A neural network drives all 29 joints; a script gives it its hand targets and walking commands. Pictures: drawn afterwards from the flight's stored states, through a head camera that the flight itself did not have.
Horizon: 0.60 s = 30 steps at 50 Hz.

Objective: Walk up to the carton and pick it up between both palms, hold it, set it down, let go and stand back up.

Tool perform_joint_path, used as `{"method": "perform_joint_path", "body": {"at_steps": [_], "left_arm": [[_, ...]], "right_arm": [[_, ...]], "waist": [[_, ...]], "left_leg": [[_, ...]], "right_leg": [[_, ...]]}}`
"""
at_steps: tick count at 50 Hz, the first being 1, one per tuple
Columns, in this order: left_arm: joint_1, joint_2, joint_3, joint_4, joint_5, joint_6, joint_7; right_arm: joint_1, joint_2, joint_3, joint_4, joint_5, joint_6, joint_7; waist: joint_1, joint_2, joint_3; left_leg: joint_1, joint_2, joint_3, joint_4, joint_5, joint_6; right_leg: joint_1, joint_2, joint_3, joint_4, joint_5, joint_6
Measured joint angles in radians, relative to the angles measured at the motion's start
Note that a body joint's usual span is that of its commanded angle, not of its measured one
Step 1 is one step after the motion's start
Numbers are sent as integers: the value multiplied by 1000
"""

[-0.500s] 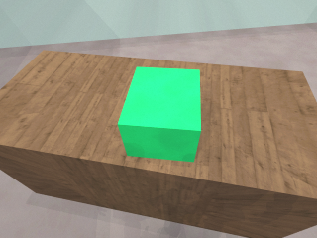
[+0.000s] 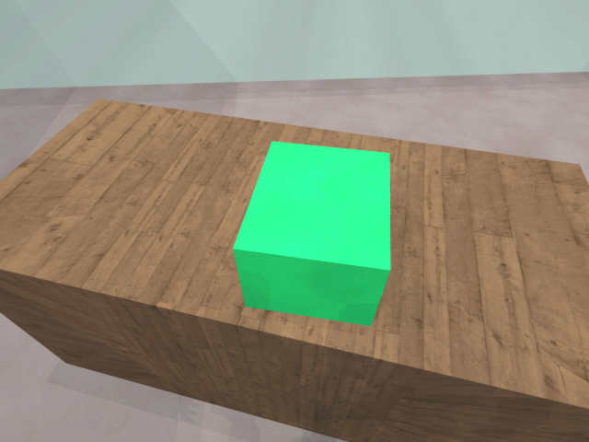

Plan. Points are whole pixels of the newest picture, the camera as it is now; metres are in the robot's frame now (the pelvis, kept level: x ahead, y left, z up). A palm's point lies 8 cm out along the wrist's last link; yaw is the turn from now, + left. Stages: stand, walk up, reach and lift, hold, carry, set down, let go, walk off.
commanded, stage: walk up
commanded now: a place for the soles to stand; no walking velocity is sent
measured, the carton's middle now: (318, 228) +0.49 -0.02 -0.04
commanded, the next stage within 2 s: none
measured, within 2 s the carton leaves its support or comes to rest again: neither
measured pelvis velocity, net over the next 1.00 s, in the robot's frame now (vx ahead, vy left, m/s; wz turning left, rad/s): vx -0.02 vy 0.08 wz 0.03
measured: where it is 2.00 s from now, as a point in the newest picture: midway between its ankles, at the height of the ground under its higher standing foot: outside the picture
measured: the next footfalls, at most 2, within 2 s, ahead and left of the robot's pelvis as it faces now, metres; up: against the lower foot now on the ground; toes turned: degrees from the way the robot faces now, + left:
left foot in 0.94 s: +0.08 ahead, +0.21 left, +0.00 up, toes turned +6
right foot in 1.40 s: -0.07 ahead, -0.03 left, +0.00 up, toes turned -12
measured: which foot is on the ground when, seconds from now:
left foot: down 0.00-0.74, up 0.76-0.92, down 0.94-1.00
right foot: down 0.00-0.96, up 0.98-1.00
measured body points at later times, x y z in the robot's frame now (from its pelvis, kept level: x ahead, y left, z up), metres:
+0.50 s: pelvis +0.02 +0.00 +0.00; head +0.03 +0.01 +0.45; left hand +0.04 +0.26 -0.15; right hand +0.05 -0.24 -0.15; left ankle -0.03 +0.12 -0.74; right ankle -0.01 -0.12 -0.74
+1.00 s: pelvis -0.02 +0.08 -0.02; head +0.01 +0.09 +0.43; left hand -0.03 +0.34 -0.17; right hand +0.11 -0.18 -0.15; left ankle +0.05 +0.20 -0.74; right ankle -0.01 -0.11 -0.72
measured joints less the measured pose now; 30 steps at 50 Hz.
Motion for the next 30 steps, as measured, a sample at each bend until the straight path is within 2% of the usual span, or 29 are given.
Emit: {"method": "perform_joint_path", "body": {"at_steps": [14,30], "left_arm": [[-52,8,5,11,4,8,6],[-52,16,11,31,1,20,6]], "right_arm": [[-13,-5,-6,2,2,4,-10],[-1,-6,-2,-4,1,6,-16]], "waist": [[-11,2,17],[-8,3,20]], "left_leg": [[6,-12,-19,25,-28,8],[7,-25,-54,36,-35,10]], "right_leg": [[18,-12,-19,17,-32,9],[40,-24,-54,15,-45,13]]}}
